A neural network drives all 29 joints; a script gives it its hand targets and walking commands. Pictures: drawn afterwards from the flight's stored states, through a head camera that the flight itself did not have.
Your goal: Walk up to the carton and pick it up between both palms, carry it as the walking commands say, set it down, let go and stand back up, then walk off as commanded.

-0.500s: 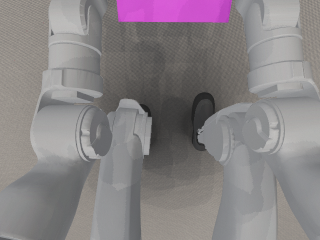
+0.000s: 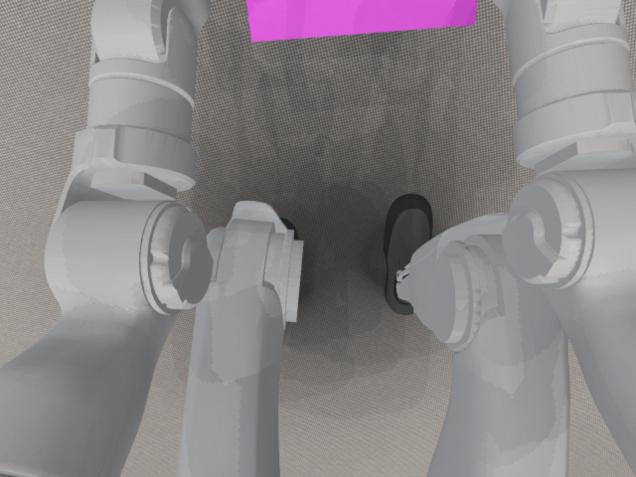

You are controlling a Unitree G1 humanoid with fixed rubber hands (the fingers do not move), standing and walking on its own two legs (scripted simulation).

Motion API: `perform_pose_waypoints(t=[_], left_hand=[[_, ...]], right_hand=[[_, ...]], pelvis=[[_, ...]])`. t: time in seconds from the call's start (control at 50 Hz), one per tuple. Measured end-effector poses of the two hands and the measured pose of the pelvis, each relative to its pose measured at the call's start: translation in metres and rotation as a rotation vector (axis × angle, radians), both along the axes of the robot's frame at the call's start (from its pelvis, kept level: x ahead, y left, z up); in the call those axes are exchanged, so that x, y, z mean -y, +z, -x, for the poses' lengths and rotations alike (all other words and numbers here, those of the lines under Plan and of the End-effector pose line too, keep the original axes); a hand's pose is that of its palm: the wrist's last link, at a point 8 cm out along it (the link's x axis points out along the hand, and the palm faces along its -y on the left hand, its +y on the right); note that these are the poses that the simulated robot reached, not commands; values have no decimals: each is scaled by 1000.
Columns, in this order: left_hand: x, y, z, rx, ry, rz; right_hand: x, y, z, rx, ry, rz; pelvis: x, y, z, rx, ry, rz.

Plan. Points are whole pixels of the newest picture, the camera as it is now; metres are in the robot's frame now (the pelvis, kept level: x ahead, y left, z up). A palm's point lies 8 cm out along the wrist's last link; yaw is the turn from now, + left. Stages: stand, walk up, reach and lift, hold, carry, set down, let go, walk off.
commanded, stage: set down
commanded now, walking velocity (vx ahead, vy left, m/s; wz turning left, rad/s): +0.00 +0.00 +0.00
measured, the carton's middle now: out of the picture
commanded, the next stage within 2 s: none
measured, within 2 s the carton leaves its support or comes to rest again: neither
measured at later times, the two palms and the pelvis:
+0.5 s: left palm out of the picture +0.55 +0.16 -0.21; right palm out of the picture +0.56 -0.12 -0.22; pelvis +0.00 +0.00 -0.01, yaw +0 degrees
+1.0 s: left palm out of the picture +0.55 +0.16 -0.22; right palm out of the picture +0.57 -0.12 -0.23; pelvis +0.00 +0.00 -0.02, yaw +0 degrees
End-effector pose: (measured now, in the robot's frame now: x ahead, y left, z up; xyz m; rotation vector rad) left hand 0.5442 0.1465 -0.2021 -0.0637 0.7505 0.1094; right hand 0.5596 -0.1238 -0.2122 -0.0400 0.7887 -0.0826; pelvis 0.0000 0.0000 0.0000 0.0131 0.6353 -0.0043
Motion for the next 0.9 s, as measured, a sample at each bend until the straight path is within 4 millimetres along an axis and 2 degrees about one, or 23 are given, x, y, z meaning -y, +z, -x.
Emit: perform_pose_waypoints(t=[0.3, 0.64, 0.9], left_hand=[[-2, 1, -7, 2, -10, -2], [-15, -14, -11, 1, -31, 8], [-15, -15, -11, 9, -43, 15]], right_hand=[[0, -3, -1, 8, 19, -14], [-8, -13, -9, 24, 49, -36], [-7, -14, -9, 30, 64, -49]], pelvis=[[1, -6, 1, 6, 2, -1], [-2, -17, 0, -6, 6, 7], [-2, -21, 1, 0, 8, 8]])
